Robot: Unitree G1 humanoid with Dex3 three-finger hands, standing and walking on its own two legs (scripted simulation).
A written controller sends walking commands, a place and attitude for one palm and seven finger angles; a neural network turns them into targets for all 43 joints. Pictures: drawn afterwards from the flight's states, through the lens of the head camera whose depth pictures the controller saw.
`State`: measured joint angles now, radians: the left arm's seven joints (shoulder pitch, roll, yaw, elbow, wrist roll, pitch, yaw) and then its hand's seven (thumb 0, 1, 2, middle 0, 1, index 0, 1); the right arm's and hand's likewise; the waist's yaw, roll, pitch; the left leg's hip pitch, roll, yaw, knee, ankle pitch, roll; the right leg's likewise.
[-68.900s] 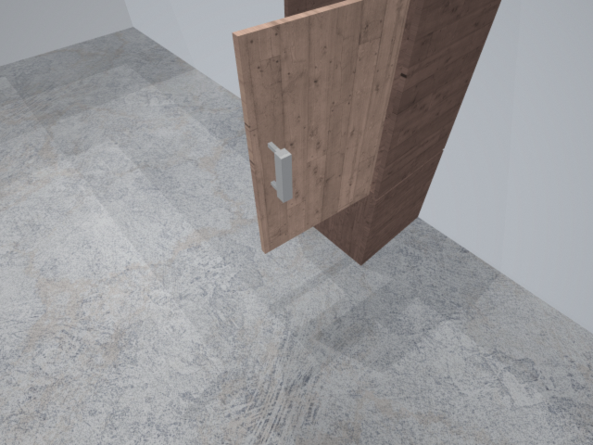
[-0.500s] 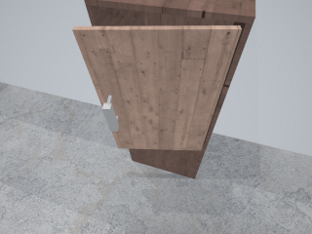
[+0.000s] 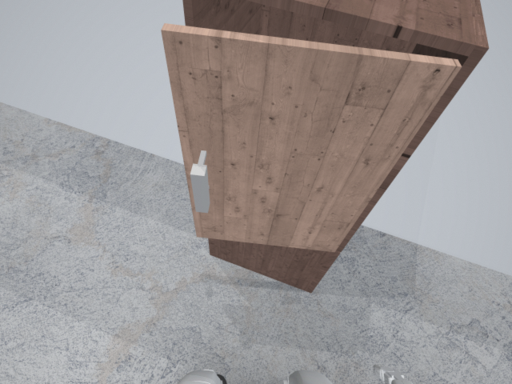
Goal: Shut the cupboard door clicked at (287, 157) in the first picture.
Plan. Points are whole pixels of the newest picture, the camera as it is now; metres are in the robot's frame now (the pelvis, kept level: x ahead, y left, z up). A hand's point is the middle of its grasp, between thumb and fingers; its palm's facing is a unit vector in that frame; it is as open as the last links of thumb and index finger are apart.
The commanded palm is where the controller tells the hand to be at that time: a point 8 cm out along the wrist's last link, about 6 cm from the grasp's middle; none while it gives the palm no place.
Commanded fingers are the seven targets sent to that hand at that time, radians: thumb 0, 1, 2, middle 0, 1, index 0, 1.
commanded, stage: come to a stop and stand still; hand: left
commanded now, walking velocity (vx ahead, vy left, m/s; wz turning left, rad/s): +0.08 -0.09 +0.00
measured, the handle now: (202, 181) +0.47 +0.15 -0.04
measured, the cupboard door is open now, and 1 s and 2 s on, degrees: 15 15 15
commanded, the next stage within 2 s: look again from close up in 0.44 s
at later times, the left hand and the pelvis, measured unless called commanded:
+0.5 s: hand out of the picture -0.06 +0.12 -0.17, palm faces +0.06 -0.99 -0.14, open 7.4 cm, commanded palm none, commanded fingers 0.00 0.90 0.90 -0.20 -0.30 -0.20 -0.30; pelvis -0.03 -0.04 +0.00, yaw +1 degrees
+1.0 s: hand out of the picture +0.01 +0.19 -0.18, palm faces -0.01 -0.96 -0.27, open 7.4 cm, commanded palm none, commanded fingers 0.00 0.90 0.90 -0.20 -0.30 -0.20 -0.30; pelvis -0.03 -0.01 -0.01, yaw -1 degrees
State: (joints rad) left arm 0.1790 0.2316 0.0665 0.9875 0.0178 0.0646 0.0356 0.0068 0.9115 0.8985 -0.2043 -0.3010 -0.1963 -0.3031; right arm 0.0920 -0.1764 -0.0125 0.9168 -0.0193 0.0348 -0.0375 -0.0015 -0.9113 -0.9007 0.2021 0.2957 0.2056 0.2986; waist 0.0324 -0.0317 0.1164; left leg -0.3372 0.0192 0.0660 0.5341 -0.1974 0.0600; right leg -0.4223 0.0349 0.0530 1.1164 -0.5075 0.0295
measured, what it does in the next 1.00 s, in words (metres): steps on the spot: right foot, then left foot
